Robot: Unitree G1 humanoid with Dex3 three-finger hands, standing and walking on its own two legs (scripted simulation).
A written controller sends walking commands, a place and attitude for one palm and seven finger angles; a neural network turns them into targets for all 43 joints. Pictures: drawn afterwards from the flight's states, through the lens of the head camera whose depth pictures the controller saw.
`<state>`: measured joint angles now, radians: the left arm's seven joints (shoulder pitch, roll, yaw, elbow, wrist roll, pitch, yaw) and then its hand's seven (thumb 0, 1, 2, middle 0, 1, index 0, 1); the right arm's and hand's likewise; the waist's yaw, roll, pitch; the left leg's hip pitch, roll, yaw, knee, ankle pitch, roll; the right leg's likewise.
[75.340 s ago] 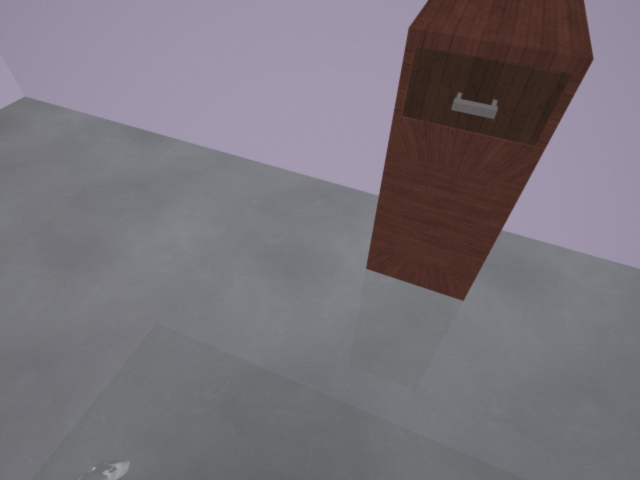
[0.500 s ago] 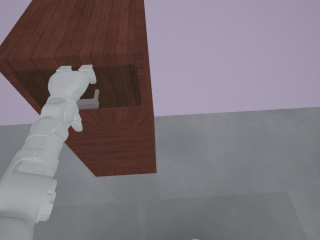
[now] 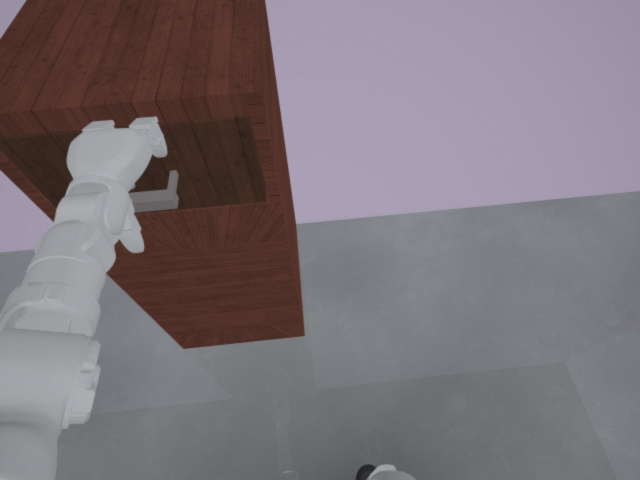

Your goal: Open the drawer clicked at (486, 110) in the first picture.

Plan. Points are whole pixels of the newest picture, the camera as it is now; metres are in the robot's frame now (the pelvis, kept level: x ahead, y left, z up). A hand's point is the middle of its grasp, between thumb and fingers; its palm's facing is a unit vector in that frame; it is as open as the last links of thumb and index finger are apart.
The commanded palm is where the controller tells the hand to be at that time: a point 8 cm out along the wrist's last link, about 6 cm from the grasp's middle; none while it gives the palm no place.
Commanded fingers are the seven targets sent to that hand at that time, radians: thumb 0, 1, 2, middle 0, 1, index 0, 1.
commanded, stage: re-aim the fingers above the handle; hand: left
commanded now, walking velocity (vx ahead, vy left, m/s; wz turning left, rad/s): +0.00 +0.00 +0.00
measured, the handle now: (143, 190) +0.52 +0.26 +0.03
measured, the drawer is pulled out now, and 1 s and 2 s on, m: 0.00 0.00 0.00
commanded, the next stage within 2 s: lower the fingers behind the handle in 0.56 s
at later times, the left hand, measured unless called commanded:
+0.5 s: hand (116, 191) +0.47 +0.26 +0.08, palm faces -0.04 +0.00 -1.00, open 13.7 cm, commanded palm +0.46 +0.26 +0.14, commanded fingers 0.00 -0.50 0.30 -0.30 -1.20 -0.30 -1.20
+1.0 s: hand (125, 196) +0.47 +0.25 +0.07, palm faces -0.04 +0.00 -1.00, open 13.7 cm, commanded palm +0.45 +0.25 +0.12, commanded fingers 0.00 -0.50 0.30 -0.30 -1.20 -0.30 -1.20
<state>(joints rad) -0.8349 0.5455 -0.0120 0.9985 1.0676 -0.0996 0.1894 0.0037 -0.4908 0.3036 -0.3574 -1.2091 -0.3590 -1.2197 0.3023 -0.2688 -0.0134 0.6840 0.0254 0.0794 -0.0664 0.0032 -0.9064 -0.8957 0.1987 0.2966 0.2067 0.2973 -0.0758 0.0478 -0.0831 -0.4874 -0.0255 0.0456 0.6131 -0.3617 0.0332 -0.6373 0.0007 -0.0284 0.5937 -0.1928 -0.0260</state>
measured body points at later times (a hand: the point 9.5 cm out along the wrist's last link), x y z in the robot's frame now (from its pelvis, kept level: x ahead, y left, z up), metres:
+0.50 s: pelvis +0.01 +0.01 +0.00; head +0.09 -0.01 +0.44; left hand +0.47 +0.26 +0.13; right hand +0.07 -0.27 -0.13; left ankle -0.05 +0.10 -0.72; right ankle +0.05 -0.10 -0.72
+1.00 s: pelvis +0.02 +0.02 +0.00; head +0.09 +0.00 +0.44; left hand +0.47 +0.25 +0.12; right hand +0.09 -0.25 -0.14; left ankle -0.05 +0.10 -0.72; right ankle +0.05 -0.10 -0.72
